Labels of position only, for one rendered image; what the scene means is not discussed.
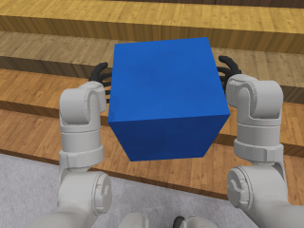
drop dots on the right robot upper arm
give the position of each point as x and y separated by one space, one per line
261 193

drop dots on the carton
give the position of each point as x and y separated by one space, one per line
166 99

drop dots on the left robot upper arm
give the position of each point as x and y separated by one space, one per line
82 198

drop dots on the right robot hand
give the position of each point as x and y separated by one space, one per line
227 71

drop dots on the left robot hand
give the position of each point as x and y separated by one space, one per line
97 77

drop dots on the robot right forearm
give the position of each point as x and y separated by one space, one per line
259 112

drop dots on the robot right thigh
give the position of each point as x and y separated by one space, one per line
197 222

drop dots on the robot right foot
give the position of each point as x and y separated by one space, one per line
177 222

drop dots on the robot left forearm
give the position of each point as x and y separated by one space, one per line
80 122

